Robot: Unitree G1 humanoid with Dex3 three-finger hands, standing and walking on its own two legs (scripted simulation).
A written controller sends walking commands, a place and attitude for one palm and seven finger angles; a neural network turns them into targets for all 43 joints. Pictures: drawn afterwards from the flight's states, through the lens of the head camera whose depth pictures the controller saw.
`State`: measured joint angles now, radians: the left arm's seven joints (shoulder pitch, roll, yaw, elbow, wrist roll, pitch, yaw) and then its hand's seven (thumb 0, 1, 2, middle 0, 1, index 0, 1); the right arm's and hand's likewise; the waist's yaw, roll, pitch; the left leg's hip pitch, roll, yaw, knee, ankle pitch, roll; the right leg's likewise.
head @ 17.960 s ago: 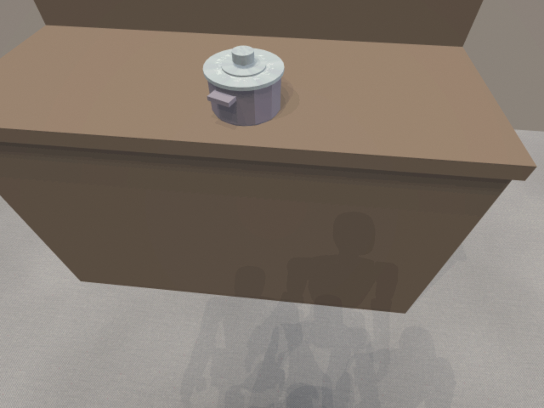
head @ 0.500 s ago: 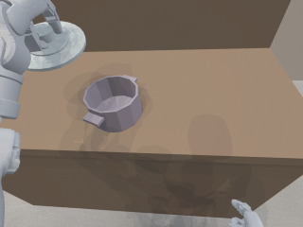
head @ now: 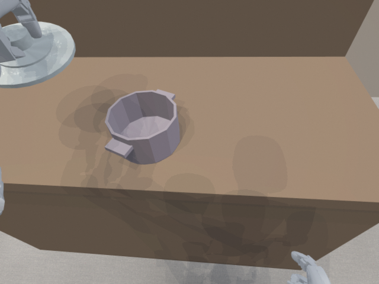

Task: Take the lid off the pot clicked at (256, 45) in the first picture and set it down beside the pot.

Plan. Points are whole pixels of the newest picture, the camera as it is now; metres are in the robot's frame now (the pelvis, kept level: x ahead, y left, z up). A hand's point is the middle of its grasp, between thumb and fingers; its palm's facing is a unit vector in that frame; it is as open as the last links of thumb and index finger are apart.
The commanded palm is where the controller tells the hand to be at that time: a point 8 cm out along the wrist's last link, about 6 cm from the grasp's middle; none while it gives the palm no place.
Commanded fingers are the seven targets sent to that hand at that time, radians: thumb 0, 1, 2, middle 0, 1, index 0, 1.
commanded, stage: move the lid sideways beside the pot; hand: left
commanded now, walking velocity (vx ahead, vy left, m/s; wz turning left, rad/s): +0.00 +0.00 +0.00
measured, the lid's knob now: (15, 38) +0.45 +0.31 +0.30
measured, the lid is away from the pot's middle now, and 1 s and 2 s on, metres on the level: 0.18 0.23 0.23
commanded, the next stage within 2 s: lower the lid onto the table in 0.60 s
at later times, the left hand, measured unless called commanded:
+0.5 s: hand out of the picture +0.41 +0.35 +0.31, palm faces -0.11 -0.04 -0.99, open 7.7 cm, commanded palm +0.40 +0.35 +0.38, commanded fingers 0.00 0.54 1.15 -0.96 -0.93 -0.93 -0.89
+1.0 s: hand out of the picture +0.43 +0.35 +0.29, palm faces -0.12 -0.06 -0.99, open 7.7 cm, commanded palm +0.41 +0.34 +0.35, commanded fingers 0.00 0.54 1.15 -0.96 -0.93 -0.93 -0.89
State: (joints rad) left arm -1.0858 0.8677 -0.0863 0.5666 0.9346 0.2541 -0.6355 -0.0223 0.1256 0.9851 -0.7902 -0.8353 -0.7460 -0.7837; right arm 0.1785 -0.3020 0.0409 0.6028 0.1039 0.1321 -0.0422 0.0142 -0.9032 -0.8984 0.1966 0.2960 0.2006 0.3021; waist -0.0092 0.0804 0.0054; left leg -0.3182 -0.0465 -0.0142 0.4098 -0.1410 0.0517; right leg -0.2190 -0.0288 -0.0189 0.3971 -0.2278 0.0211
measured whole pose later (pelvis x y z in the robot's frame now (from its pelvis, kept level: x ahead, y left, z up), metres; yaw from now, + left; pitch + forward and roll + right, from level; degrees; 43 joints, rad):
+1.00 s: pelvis +0.01 +0.00 +0.00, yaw +0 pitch +4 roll -1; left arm -1.12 0.94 -0.03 0.78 0.98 0.21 -0.61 -0.02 0.13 0.98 -0.79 -0.84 -0.74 -0.78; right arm 0.23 -0.31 0.04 0.62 0.11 0.13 -0.06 0.01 -0.90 -0.90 0.20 0.30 0.20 0.30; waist -0.05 0.08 0.01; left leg -0.33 -0.04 -0.01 0.42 -0.15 0.06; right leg -0.22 -0.02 -0.02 0.37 -0.22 0.02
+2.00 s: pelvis +0.01 +0.00 +0.00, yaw +0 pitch +4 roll -2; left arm -0.98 0.91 0.01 0.83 0.94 0.10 -0.57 -0.02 0.13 0.98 -0.79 -0.84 -0.74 -0.78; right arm 0.26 -0.30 0.02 0.63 0.11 0.15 -0.06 0.01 -0.90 -0.90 0.20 0.30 0.20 0.30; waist -0.07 0.06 0.01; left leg -0.36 -0.04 -0.02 0.46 -0.17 0.06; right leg -0.23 -0.01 -0.03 0.38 -0.23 0.02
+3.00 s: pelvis +0.01 +0.01 +0.00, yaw +0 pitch +6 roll -2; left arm -0.89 0.85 0.01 0.92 0.92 -0.02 -0.51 -0.02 0.14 0.98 -0.78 -0.84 -0.73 -0.78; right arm 0.28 -0.30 0.01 0.65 0.10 0.15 -0.06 0.01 -0.90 -0.90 0.20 0.30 0.20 0.30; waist -0.08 0.05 0.00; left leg -0.40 -0.04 -0.03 0.50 -0.19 0.07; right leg -0.26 -0.02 -0.03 0.39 -0.24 0.03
